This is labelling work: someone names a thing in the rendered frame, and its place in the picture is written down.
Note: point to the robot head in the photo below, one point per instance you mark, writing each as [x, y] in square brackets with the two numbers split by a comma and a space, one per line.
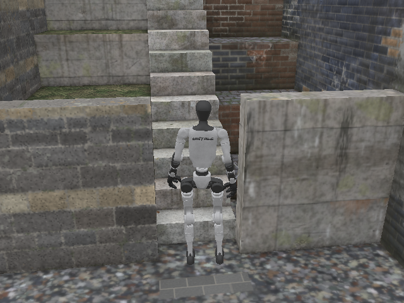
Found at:
[203, 109]

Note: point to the robot right thigh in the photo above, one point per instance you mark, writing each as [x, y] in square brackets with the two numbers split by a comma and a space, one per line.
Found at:
[216, 185]

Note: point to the robot right upper arm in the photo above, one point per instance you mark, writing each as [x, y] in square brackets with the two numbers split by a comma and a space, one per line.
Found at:
[225, 144]

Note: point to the robot left upper arm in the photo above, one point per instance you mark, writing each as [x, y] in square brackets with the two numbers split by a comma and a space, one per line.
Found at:
[179, 145]

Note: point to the robot left hand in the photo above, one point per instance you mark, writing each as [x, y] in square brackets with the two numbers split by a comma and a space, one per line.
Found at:
[174, 179]

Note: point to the right robot forearm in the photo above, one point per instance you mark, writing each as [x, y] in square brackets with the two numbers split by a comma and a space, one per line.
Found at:
[230, 171]

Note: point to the robot right hand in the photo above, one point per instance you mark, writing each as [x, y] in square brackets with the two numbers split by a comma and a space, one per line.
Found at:
[233, 188]

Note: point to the left robot forearm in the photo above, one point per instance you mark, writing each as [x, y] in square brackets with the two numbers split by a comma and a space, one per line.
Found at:
[173, 167]

